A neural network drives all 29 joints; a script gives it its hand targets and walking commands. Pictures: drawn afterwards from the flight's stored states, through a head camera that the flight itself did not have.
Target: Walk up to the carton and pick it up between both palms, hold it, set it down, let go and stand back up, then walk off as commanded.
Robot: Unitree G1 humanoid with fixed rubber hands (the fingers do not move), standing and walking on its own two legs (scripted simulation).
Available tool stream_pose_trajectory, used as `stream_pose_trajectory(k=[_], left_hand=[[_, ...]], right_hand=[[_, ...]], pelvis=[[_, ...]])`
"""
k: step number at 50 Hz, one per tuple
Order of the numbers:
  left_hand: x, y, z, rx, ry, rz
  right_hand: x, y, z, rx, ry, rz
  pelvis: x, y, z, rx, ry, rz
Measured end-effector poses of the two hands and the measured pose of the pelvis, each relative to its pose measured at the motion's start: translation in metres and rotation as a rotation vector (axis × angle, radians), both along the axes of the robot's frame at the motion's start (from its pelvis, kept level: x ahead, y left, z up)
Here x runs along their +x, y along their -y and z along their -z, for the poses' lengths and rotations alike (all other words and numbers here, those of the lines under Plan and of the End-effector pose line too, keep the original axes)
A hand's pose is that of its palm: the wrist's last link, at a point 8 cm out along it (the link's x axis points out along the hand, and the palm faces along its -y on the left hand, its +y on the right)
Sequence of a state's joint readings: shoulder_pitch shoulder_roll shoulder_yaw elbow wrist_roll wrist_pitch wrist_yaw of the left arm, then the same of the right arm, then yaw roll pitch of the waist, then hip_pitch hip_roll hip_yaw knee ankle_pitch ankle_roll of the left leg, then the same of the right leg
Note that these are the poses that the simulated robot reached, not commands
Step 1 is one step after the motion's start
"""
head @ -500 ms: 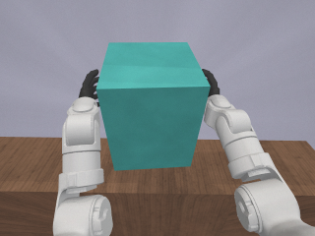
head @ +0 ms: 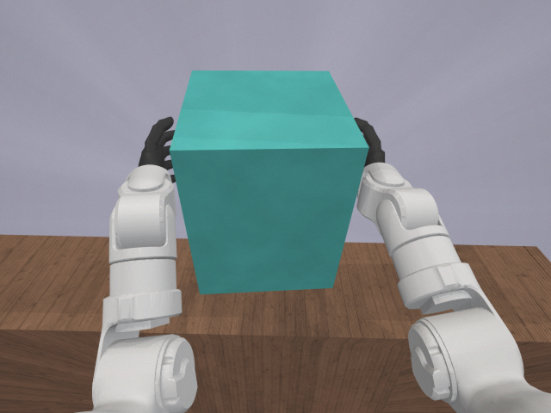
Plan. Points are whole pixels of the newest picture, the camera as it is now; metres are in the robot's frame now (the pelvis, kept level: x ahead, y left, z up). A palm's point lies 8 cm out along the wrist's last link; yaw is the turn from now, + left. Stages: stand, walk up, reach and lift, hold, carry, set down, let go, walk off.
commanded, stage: hold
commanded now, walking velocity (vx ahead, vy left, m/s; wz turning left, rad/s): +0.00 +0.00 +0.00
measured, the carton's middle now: (264, 182) +0.40 +0.01 +0.21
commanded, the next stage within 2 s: none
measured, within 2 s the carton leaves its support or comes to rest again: neither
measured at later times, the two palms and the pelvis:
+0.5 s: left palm (157, 174) +0.37 +0.15 +0.25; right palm (372, 173) +0.37 -0.14 +0.24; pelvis +0.00 +0.00 +0.00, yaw +0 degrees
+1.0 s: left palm (158, 173) +0.37 +0.15 +0.25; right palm (371, 171) +0.37 -0.14 +0.24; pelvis +0.00 +0.00 +0.00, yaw +0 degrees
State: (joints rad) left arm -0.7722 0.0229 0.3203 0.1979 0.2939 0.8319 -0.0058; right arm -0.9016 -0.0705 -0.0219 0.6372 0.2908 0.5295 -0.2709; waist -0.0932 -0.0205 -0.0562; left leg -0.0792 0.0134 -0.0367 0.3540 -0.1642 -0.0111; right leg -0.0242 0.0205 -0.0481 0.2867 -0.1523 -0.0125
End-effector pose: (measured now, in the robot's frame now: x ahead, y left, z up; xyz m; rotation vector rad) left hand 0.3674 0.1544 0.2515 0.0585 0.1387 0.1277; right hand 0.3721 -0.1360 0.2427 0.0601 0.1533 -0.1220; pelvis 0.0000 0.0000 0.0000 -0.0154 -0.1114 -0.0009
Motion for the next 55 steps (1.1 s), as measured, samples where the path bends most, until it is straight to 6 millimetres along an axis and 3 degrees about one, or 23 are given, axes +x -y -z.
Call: stream_pose_trajectory(k=[55], left_hand=[[0.0022, 0.005, -0.0006, 0.004, 0.005, 0.009]], right_hand=[[0.0002, 0.0051, -0.0013, -0.002, 0.003, 0.007]], pelvis=[[0.0042, 0.0001, -0.0001, -0.001, 0.002, 0.001]])
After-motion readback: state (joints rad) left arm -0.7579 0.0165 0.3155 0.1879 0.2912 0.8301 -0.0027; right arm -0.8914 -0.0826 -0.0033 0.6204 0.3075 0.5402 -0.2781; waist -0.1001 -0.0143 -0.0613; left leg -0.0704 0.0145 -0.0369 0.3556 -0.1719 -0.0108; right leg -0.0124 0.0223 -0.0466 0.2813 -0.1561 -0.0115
